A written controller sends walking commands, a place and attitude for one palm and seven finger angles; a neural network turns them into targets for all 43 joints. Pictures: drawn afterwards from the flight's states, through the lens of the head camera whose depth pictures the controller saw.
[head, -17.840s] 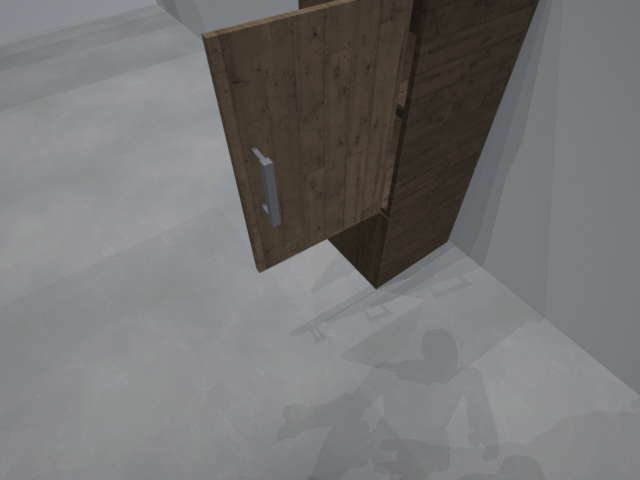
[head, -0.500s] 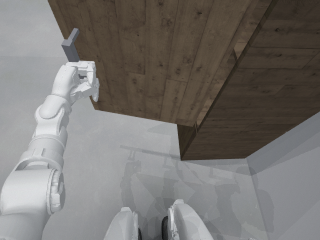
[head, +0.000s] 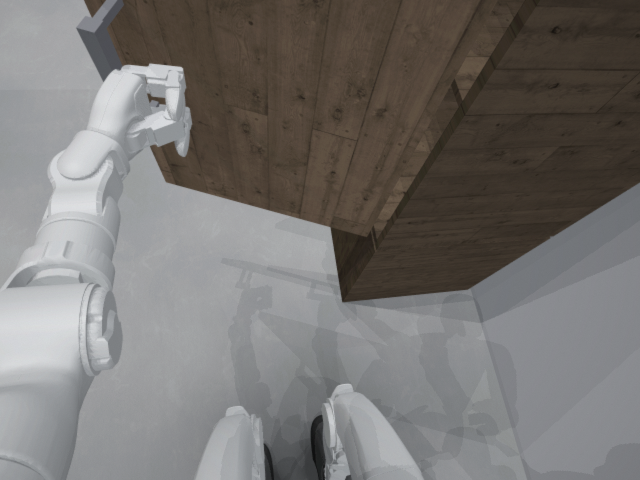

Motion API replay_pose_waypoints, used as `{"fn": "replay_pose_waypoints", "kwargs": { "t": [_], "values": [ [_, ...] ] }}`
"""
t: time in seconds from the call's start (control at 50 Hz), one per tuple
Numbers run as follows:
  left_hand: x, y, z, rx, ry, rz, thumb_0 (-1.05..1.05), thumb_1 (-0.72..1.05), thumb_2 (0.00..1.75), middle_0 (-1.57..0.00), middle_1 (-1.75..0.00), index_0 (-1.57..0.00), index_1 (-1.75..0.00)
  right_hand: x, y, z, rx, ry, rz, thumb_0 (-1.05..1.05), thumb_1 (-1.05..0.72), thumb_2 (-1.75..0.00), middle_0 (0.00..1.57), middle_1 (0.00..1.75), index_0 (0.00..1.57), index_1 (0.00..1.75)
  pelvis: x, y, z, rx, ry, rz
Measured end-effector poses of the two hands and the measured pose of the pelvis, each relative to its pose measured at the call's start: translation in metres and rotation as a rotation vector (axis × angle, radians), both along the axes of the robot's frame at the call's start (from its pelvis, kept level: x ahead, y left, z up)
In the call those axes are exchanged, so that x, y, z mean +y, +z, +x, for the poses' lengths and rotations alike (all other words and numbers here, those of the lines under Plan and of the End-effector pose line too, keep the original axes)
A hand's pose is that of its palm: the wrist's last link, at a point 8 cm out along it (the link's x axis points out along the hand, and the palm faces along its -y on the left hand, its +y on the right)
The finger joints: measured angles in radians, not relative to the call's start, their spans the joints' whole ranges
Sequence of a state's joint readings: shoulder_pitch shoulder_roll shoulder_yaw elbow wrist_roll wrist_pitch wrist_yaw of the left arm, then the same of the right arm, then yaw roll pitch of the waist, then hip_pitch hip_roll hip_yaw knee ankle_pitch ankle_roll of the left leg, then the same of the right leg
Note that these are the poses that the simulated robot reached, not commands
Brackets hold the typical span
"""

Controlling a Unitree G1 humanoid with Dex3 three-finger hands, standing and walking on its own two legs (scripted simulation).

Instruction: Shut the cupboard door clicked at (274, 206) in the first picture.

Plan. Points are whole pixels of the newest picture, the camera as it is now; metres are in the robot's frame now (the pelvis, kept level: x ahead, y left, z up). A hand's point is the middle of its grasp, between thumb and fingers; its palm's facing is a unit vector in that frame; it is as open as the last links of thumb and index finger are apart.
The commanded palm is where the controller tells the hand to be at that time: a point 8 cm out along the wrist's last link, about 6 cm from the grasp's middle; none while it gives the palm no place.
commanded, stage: push the door shut along its arc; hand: left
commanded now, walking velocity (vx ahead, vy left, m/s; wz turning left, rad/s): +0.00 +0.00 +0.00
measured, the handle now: (127, 77) +0.60 +0.17 +0.06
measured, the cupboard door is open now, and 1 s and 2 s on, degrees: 69 58 58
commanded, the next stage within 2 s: pull the fist back off the door in 0.60 s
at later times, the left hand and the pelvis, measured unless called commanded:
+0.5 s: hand (211, 95) +0.56 +0.07 +0.07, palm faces -0.44 -0.90 -0.03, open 3.2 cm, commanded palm +0.58 +0.10 +0.07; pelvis +0.01 -0.01 -0.01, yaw +0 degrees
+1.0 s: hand (240, 93) +0.58 +0.04 +0.06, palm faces -0.01 -1.00 -0.09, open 3.2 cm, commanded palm +0.55 +0.09 +0.07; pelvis +0.01 -0.02 -0.01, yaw -1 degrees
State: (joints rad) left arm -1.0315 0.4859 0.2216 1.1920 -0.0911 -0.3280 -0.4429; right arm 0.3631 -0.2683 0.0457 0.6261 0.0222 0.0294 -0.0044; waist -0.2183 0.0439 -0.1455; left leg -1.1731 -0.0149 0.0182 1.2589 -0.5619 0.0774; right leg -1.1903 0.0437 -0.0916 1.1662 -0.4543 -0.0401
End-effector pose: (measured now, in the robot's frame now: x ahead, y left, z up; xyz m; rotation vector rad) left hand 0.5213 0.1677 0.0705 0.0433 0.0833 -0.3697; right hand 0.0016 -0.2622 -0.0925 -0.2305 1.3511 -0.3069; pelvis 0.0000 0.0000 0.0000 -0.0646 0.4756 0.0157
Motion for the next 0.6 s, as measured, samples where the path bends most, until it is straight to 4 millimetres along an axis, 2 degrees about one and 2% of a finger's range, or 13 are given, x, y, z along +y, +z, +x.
{"fn": "replay_pose_waypoints", "kwargs": {
  "t": [0.24,0.44,0.6],
  "values": [
    [-0.024,0.0,0.031,0.01,-0.046,-0.01,0.02,0.9,0.91,-1.3,-1.5,-1.29,-1.5,-0.005,-0.002,-0.006,0.021,-0.031,-0.018,0.01,-0.91,-0.9,0.2,0.29,0.2,0.3,-0.005,-0.006,0.006,0.031,-0.014,-0.001],
    [-0.031,0.002,0.044,0.031,-0.069,0.018,0.01,0.92,0.94,-1.3,-1.5,-1.3,-1.5,-0.009,-0.006,-0.013,0.064,-0.032,-0.016,0.01,-0.91,-0.9,0.2,0.29,0.2,0.3,-0.011,-0.009,0.009,0.046,-0.01,0.0],
    [-0.045,0.005,0.053,0.039,-0.104,0.013,0.04,0.97,0.97,-1.3,-1.5,-1.3,-1.5,-0.017,-0.007,-0.014,0.061,-0.023,-0.043,0.01,-0.91,-0.9,0.2,0.29,0.2,0.3,-0.016,-0.013,0.008,0.058,-0.004,-0.003]
  ]
}}
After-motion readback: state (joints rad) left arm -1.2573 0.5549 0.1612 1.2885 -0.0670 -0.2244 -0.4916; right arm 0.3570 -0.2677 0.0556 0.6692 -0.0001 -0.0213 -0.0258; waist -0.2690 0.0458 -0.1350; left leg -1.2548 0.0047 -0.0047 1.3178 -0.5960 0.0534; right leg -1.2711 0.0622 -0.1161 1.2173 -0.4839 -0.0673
